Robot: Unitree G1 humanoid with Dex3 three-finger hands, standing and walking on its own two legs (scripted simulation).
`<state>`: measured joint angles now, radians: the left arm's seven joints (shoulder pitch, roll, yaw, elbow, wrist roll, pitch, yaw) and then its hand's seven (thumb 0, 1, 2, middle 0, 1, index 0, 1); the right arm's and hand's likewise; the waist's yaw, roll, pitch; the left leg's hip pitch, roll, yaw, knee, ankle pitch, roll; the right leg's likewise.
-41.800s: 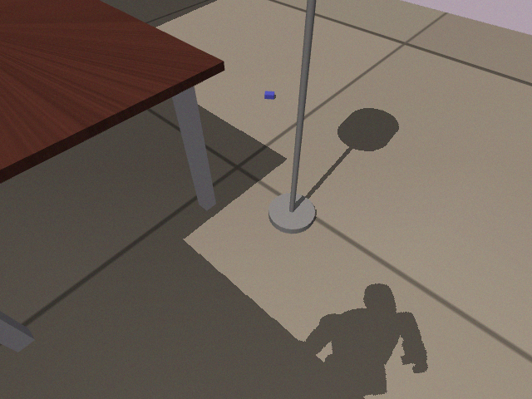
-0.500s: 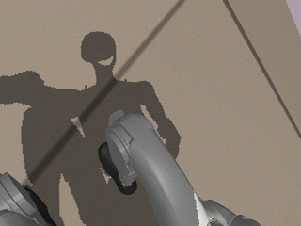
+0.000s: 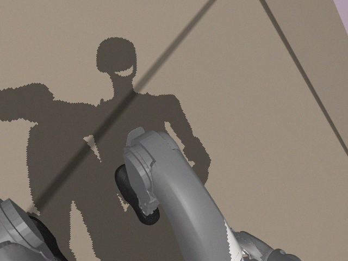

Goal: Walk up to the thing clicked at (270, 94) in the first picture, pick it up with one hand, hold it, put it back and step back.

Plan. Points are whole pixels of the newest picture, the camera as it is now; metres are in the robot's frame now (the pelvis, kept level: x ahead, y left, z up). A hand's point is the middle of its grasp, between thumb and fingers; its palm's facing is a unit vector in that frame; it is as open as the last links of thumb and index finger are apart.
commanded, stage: close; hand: left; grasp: from above
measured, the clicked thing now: out of the picture +0.43 +0.38 -0.32
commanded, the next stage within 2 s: settle in 0.72 s
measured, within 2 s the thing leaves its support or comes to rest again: leaves its support in 1.22 s
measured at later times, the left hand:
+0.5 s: hand out of the picture +0.43 +0.35 -0.27, palm faces -0.12 -0.42 -0.90, open 8.8 cm
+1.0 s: hand out of the picture +0.42 +0.35 -0.27, palm faces -0.12 -0.42 -0.90, open 8.6 cm
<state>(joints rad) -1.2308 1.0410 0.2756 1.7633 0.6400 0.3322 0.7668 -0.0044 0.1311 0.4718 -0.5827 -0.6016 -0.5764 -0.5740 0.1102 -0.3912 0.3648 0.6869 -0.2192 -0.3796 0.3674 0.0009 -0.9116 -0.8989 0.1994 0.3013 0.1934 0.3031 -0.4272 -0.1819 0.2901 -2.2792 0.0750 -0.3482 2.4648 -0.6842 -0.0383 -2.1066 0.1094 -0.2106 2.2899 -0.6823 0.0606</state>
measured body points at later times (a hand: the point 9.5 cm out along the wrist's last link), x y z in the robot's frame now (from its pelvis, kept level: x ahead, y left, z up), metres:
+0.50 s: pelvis +0.00 +0.00 +0.00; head +0.30 +0.13 +0.30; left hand +0.43 +0.37 -0.22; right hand +0.03 -0.24 -0.04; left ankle +0.07 +0.14 -0.30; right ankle +0.12 -0.12 -0.30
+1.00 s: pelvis +0.00 +0.00 +0.00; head +0.30 +0.13 +0.30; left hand +0.43 +0.37 -0.22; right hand +0.03 -0.24 -0.04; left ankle +0.07 +0.14 -0.30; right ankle +0.12 -0.12 -0.30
